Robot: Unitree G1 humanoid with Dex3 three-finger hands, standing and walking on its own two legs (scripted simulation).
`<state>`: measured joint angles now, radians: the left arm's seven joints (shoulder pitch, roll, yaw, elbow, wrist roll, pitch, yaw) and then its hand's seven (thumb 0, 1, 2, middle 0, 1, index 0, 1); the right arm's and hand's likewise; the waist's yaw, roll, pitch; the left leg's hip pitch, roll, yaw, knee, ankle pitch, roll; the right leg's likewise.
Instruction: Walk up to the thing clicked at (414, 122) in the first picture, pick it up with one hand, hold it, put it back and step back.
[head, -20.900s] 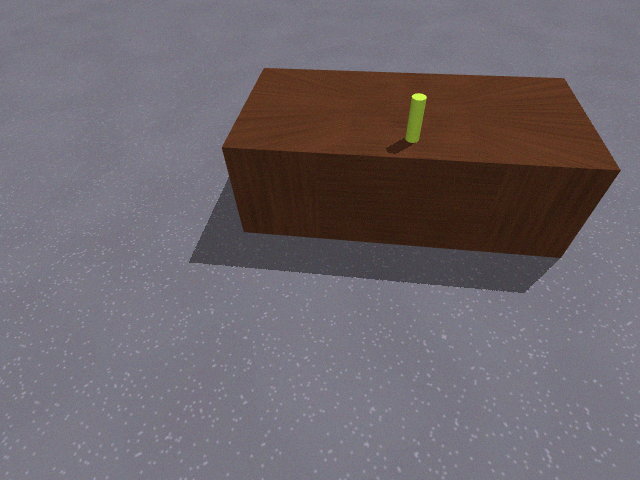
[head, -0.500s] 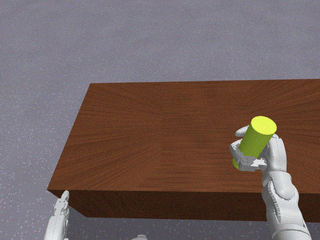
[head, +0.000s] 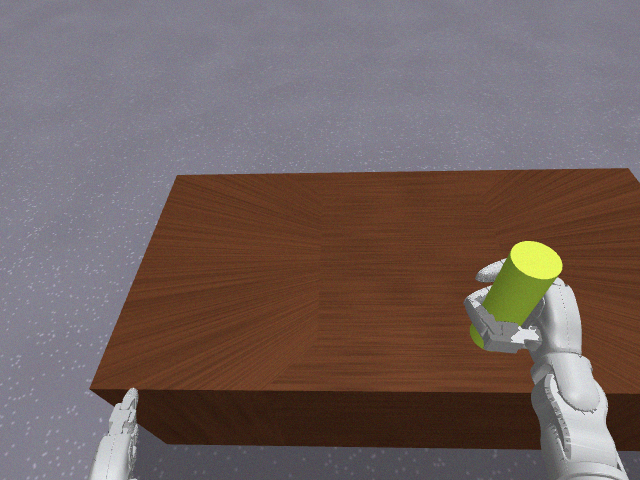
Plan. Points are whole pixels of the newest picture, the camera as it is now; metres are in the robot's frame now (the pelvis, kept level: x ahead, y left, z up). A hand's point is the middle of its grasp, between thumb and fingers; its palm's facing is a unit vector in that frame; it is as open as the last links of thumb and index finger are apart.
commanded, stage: hold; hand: right
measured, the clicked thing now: (509, 302) +0.33 -0.18 +0.07
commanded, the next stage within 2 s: none
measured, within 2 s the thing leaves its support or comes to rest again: neither
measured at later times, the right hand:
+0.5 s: hand (489, 313) +0.32 -0.16 +0.06, palm faces +0.05 +1.00 +0.01, open 6.5 cm
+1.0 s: hand (488, 315) +0.31 -0.16 +0.06, palm faces +0.05 +1.00 +0.01, open 6.5 cm
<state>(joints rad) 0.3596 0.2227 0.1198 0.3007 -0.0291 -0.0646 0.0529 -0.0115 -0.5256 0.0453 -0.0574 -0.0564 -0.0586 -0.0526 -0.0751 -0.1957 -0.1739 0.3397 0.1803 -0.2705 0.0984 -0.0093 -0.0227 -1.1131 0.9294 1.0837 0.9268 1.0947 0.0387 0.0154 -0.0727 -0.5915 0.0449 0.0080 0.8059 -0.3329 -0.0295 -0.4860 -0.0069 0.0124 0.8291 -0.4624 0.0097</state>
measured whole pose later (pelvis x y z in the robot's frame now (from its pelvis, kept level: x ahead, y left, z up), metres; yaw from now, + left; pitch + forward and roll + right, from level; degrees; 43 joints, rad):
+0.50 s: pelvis -0.01 +0.00 +0.00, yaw +0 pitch +6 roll +0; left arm 0.34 0.21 0.10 0.35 -0.03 -0.07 0.05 -0.01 -0.52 0.04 -0.06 -0.06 -0.06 -0.05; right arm -0.08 -0.18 -0.16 0.37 0.18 -0.28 0.11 -0.01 -0.02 -1.12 0.93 1.08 0.93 1.09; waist 0.04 0.01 -0.06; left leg -0.56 0.04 0.01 0.77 -0.31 -0.03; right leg -0.45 -0.01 0.01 0.79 -0.44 0.01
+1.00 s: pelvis -0.01 +0.00 +0.00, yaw +0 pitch +5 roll +0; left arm 0.33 0.21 0.09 0.37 -0.02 -0.09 0.06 -0.01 -0.52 0.04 -0.06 -0.06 -0.06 -0.05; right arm -0.09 -0.19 -0.16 0.39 0.18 -0.31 0.11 -0.01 -0.02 -1.12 0.93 1.08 0.93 1.10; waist 0.04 0.02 -0.06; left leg -0.56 0.04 0.01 0.77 -0.30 -0.03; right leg -0.46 -0.01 0.01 0.79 -0.43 0.01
